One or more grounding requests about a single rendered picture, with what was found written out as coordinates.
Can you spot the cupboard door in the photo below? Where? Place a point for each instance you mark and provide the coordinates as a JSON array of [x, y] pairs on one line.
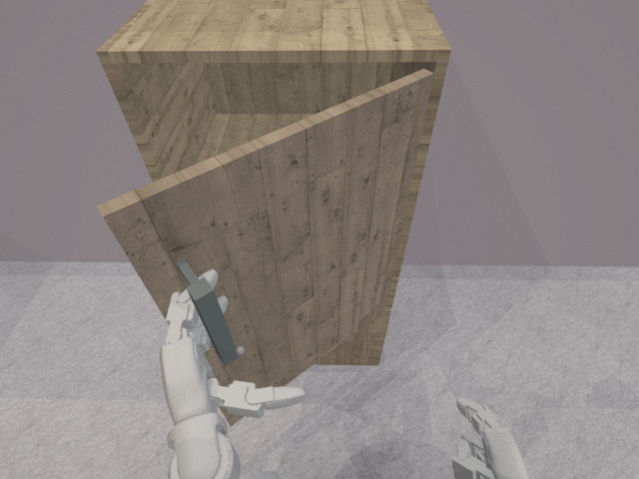
[[302, 226]]

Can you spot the robot left hand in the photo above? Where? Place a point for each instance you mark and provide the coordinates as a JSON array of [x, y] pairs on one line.
[[185, 369]]

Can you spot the robot left forearm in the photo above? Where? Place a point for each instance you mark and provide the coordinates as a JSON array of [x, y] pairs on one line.
[[202, 450]]

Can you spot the handle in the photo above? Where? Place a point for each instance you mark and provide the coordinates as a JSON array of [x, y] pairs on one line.
[[209, 310]]

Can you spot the robot right hand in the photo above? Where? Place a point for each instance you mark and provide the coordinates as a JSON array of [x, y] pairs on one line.
[[496, 456]]

